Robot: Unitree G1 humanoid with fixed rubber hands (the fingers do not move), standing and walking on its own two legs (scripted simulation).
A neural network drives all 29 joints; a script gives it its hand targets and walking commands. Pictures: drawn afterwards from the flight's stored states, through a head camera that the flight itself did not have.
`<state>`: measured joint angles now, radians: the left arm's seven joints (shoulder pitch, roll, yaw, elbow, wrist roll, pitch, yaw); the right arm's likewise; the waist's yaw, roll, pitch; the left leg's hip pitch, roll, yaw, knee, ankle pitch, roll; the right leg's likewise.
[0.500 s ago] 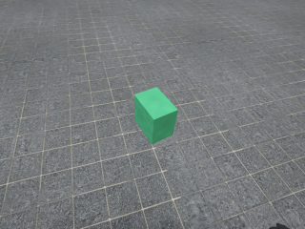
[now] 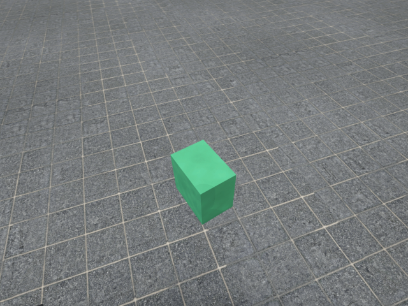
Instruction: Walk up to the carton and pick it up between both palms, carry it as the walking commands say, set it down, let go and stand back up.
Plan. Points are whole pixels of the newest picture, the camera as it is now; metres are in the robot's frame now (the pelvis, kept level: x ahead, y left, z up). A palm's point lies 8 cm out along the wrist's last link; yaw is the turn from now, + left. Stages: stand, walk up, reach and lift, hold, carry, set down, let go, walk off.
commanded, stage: walk up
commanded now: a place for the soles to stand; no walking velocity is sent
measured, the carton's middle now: (202, 181) +0.88 +0.05 -0.62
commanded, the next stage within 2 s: none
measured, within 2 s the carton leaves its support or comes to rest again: neither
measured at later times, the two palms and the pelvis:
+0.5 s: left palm (74, 237) +0.31 +0.32 -0.08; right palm (391, 282) +0.23 -0.37 -0.09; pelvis +0.19 -0.01 -0.02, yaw -1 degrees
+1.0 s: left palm (89, 208) +0.40 +0.33 -0.11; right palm (343, 194) +0.43 -0.34 -0.08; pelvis +0.33 +0.00 -0.01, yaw +1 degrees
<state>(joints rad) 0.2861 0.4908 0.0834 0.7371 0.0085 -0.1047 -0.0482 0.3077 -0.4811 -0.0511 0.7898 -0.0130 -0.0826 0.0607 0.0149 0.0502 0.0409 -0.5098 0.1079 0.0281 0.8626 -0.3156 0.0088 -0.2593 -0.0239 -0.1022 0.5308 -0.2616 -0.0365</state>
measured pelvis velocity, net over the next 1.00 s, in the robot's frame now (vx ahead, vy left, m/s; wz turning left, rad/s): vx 0.33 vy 0.00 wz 0.01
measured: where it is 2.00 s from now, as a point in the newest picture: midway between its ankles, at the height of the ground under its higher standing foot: (230, 280)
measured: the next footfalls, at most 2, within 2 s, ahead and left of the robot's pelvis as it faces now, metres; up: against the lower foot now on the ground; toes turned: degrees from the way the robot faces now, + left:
left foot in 0.12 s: +0.20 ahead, +0.15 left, +0.00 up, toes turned +6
right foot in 0.46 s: +0.31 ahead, -0.13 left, +0.00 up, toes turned -5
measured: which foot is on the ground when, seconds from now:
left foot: up 0.00-0.10, down 0.12-0.46, up 0.48-0.78, down 0.80-1.00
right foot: down 0.00-0.14, up 0.16-0.44, down 0.46-0.80, up 0.82-1.00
